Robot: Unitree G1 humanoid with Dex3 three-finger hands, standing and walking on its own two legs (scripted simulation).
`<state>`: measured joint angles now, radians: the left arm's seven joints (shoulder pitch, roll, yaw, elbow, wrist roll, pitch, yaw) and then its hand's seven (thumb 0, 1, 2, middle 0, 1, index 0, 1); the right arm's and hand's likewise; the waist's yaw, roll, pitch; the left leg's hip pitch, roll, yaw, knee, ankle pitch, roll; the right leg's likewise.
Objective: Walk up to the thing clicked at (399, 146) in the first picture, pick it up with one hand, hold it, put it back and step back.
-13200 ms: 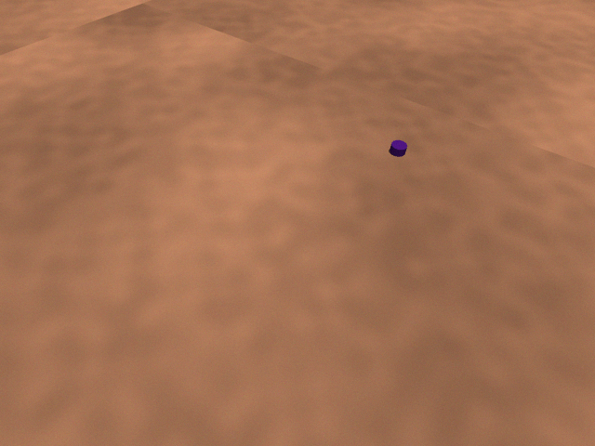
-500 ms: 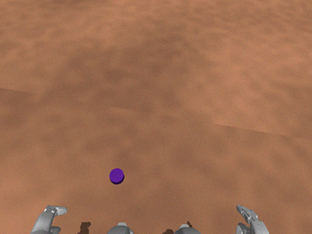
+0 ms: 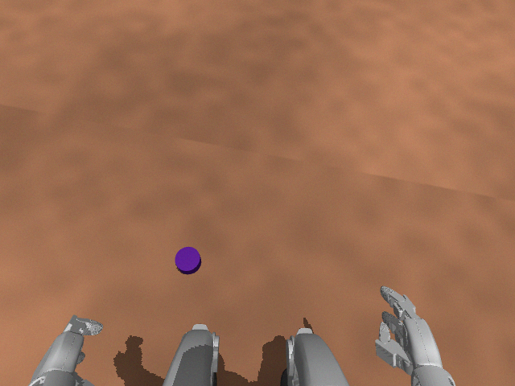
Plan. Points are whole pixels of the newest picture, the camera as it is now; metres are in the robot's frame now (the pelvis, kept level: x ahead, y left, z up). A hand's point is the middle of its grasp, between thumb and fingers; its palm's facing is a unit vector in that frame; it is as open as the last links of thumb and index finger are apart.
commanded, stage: rise first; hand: left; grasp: from above
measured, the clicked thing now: (188, 260) +0.47 +0.21 -0.63
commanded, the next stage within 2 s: none
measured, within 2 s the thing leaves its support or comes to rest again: neither
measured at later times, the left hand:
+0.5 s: hand (138, 300) +0.30 +0.27 -0.35, palm faces -0.47 -0.28 -0.84, open 14.0 cm
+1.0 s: hand (154, 275) +0.38 +0.26 -0.44, palm faces -0.46 -0.01 -0.89, open 14.2 cm
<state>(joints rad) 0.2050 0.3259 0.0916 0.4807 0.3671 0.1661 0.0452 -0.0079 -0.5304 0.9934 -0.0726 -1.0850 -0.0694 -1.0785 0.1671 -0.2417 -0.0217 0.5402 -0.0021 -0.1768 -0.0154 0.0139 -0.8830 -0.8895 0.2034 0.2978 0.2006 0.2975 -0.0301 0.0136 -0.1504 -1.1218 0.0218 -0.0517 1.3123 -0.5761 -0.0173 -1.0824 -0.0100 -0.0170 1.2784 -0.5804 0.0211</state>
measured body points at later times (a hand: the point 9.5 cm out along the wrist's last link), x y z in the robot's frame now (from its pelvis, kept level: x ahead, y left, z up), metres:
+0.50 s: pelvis -0.07 -0.01 -0.21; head +0.13 +0.00 +0.20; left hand +0.32 +0.28 -0.30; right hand +0.06 -0.28 -0.34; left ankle +0.02 +0.13 -0.62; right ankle +0.01 -0.14 -0.62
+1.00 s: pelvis -0.08 +0.01 -0.28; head +0.15 +0.05 +0.10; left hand +0.40 +0.26 -0.39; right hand -0.03 -0.28 -0.40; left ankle +0.02 +0.13 -0.62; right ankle +0.01 -0.14 -0.62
